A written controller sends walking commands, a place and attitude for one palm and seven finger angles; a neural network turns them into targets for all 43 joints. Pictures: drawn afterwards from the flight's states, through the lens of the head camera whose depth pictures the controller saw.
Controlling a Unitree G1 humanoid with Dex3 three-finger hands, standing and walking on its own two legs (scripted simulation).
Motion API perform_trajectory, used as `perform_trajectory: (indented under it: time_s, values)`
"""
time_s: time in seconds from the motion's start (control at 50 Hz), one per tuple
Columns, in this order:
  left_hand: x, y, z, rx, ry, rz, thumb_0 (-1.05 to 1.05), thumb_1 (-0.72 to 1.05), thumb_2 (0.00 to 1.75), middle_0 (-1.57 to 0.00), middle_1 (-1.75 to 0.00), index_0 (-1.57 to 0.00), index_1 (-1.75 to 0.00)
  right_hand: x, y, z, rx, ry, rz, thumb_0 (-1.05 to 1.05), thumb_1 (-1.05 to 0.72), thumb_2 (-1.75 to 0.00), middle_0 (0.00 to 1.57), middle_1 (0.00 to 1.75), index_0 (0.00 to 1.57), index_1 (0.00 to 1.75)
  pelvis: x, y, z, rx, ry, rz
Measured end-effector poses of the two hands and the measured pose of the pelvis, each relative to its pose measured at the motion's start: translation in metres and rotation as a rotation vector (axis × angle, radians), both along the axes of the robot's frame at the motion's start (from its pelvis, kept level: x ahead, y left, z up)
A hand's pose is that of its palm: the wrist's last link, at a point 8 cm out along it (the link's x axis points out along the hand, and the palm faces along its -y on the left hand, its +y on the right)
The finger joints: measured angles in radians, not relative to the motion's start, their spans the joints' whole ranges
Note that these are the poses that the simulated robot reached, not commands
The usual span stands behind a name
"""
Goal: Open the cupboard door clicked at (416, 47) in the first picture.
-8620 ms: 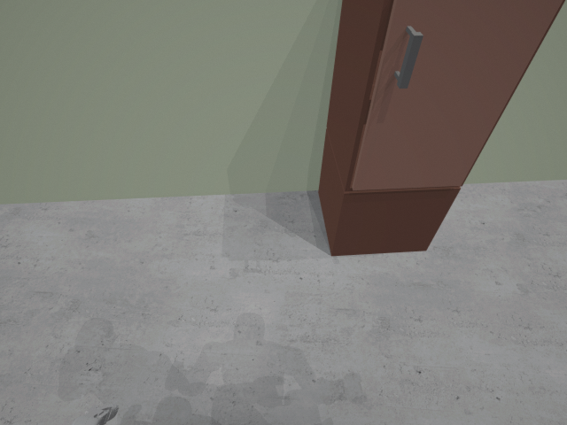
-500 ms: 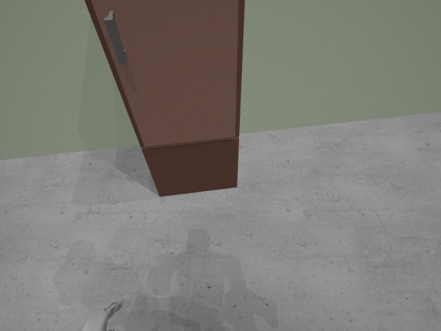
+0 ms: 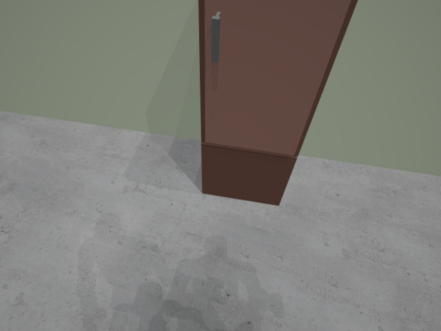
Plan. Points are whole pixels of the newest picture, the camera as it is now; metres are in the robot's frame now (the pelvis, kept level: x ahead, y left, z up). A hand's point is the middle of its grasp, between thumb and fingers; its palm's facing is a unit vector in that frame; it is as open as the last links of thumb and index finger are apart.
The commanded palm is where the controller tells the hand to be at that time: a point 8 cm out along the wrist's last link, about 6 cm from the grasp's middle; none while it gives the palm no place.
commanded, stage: take the last steps up to it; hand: left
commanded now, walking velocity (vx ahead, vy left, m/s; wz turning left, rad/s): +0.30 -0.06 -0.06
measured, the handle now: (216, 37) +0.85 +0.11 +0.13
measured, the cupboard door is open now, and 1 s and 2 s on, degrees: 0 0 0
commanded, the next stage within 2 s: come to a stop and stand still in 0.80 s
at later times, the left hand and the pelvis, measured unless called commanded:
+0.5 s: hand (172, 276) +0.26 +0.14 -0.17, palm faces -0.08 -0.97 -0.22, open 7.4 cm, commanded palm none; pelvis +0.15 -0.04 -0.02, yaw -3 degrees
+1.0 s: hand (191, 280) +0.26 +0.09 -0.18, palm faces +0.09 -0.99 -0.13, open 7.3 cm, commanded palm none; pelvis +0.30 -0.06 +0.00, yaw -1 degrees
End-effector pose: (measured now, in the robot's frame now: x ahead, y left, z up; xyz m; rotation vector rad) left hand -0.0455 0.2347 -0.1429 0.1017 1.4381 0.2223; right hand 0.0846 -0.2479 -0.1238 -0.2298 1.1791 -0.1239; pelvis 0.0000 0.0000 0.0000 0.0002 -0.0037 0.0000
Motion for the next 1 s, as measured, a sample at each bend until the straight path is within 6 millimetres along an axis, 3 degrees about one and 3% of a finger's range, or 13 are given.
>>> perform_trajectory:
  time_s: [0.08, 0.18, 0.28, 0.38, 0.44, 0.5, 0.56, 0.66, 0.74, 0.88, 1.0]
  values:
    - [-0.004, 0.012, -0.002, -0.023, 0.084, -0.009, 0.01, 0.91, 0.90, -0.20, -0.30, -0.20, -0.30, 0.008, 0.024, 0.010, 0.008, -0.046, -0.012, 0.00, -0.91, -0.90, 0.19, 0.30, 0.20, 0.30, 0.015, 0.010, 0.005, -0.007, -0.023, -0.024]
    - [0.041, 0.018, 0.005, -0.037, 0.032, -0.037, 0.01, 0.91, 0.90, -0.19, -0.30, -0.20, -0.30, -0.012, 0.028, 0.012, -0.005, 0.020, -0.078, -0.01, -0.94, -0.90, 0.20, 0.30, 0.20, 0.30, 0.036, 0.016, 0.014, -0.016, -0.033, -0.020]
    - [0.110, 0.015, 0.007, -0.026, -0.053, -0.076, 0.01, 0.91, 0.90, -0.19, -0.30, -0.20, -0.30, -0.046, 0.027, 0.003, 0.010, 0.170, -0.136, -0.01, -0.93, -0.90, 0.20, 0.30, 0.20, 0.30, 0.063, 0.010, 0.012, -0.001, -0.029, -0.031]
    - [0.195, -0.006, 0.007, -0.018, -0.126, -0.154, 0.01, 0.91, 0.90, -0.19, -0.30, -0.20, -0.30, -0.074, 0.026, -0.007, 0.052, 0.323, -0.213, 0.00, -0.92, -0.90, 0.20, 0.30, 0.20, 0.30, 0.096, -0.006, 0.005, 0.011, -0.024, -0.044]
    - [0.253, -0.026, 0.006, -0.007, -0.185, -0.207, 0.01, 0.91, 0.90, -0.19, -0.30, -0.20, -0.30, -0.082, 0.021, -0.016, 0.085, 0.409, -0.256, 0.00, -0.91, -0.90, 0.20, 0.30, 0.20, 0.30, 0.122, -0.022, -0.003, 0.012, -0.021, -0.053]
    - [0.301, -0.046, 0.002, 0.015, -0.271, -0.235, 0.01, 0.91, 0.90, -0.19, -0.30, -0.20, -0.30, -0.075, 0.008, -0.029, 0.115, 0.477, -0.280, 0.00, -0.91, -0.90, 0.20, 0.30, 0.20, 0.30, 0.148, -0.042, -0.016, 0.011, -0.025, -0.060]
    - [0.321, -0.062, 0.007, 0.020, -0.310, -0.217, 0.00, 0.91, 0.90, -0.19, -0.30, -0.20, -0.30, -0.041, -0.011, -0.031, 0.119, 0.453, -0.273, 0.00, -0.91, -0.90, 0.20, 0.30, 0.20, 0.30, 0.164, -0.056, -0.013, 0.007, -0.043, -0.050]
    - [0.322, -0.075, 0.019, 0.035, -0.265, -0.163, 0.00, 0.93, 0.90, -0.20, -0.30, -0.20, -0.30, 0.054, -0.041, -0.024, 0.095, 0.269, -0.217, 0.00, -0.91, -0.90, 0.19, 0.30, 0.20, 0.30, 0.192, -0.068, 0.003, 0.002, -0.042, -0.035]
    - [0.321, -0.077, 0.023, 0.037, -0.222, -0.145, 0.00, 0.94, 0.90, -0.20, -0.30, -0.20, -0.30, 0.127, -0.053, -0.015, 0.089, 0.135, -0.175, 0.00, -0.91, -0.90, 0.19, 0.30, 0.20, 0.30, 0.216, -0.074, 0.010, -0.004, -0.031, -0.026]
    - [0.309, -0.089, 0.013, -0.025, -0.128, -0.072, 0.00, 0.92, 0.90, -0.20, -0.30, -0.20, -0.30, 0.220, -0.054, -0.003, 0.067, 0.040, -0.097, 0.00, -0.93, -0.90, 0.19, 0.30, 0.20, 0.30, 0.259, -0.071, 0.012, -0.021, -0.016, -0.016]
    - [0.295, -0.090, -0.005, -0.079, 0.003, 0.001, 0.01, 0.91, 0.90, -0.20, -0.30, -0.20, -0.30, 0.280, -0.030, -0.004, 0.046, 0.008, -0.032, 0.00, -0.92, -0.90, 0.19, 0.30, 0.20, 0.30, 0.296, -0.056, 0.004, -0.032, -0.016, -0.011]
